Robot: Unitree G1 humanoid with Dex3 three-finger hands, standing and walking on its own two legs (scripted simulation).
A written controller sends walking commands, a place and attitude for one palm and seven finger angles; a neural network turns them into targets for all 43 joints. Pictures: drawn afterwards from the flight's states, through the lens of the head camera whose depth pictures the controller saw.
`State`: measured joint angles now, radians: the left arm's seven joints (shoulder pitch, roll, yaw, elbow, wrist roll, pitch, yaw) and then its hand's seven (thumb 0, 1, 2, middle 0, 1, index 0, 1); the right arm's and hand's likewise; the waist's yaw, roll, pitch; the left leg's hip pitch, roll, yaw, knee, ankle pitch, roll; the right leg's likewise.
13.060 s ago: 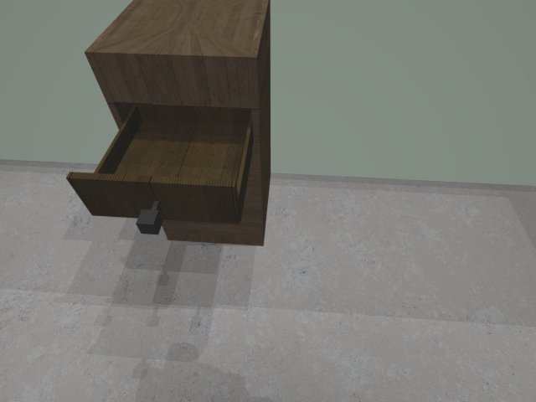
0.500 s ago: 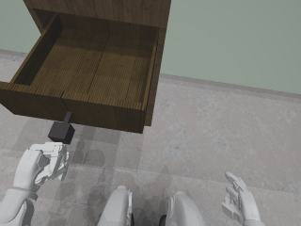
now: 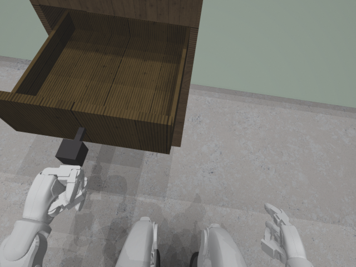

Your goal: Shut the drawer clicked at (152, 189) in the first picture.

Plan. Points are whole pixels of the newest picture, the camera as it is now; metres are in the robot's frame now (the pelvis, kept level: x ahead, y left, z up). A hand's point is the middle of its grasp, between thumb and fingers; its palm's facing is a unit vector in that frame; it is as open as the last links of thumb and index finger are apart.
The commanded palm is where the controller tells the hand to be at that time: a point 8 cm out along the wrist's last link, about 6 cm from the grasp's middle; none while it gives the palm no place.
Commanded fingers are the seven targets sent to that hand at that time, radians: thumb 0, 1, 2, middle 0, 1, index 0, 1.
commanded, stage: push the drawer shut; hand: left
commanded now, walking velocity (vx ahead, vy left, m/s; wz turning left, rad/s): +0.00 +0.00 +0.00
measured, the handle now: (76, 144) +0.36 +0.24 +0.03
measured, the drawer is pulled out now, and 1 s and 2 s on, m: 0.30 0.21 0.10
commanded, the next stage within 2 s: none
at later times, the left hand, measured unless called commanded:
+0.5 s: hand (88, 176) +0.29 +0.20 +0.03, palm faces -0.10 -0.99 -0.08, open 3.4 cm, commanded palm +0.29 +0.25 +0.03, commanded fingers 0.00 0.90 0.90 -1.40 -1.60 -1.40 -1.60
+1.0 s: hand (99, 142) +0.37 +0.20 +0.03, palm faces -0.12 -0.99 -0.05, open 3.4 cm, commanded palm +0.36 +0.25 +0.03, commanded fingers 0.00 0.90 0.90 -1.40 -1.60 -1.40 -1.60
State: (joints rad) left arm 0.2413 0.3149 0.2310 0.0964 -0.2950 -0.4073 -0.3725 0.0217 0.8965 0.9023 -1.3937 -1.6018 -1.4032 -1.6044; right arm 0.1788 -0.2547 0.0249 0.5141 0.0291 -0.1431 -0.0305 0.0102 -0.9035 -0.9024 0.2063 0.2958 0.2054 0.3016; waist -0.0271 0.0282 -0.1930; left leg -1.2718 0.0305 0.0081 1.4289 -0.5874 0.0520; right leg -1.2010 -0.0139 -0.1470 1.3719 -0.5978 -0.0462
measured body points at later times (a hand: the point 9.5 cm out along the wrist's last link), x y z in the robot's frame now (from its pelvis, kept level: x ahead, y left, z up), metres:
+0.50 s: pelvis +0.00 -0.01 +0.00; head +0.12 +0.01 +0.43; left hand +0.29 +0.25 +0.03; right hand +0.17 -0.26 -0.09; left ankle +0.04 +0.09 -0.59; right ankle +0.03 -0.10 -0.59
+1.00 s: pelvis +0.00 +0.00 +0.01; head +0.13 +0.01 +0.44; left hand +0.37 +0.25 +0.03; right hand +0.14 -0.27 -0.09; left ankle +0.04 +0.09 -0.59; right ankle +0.03 -0.10 -0.59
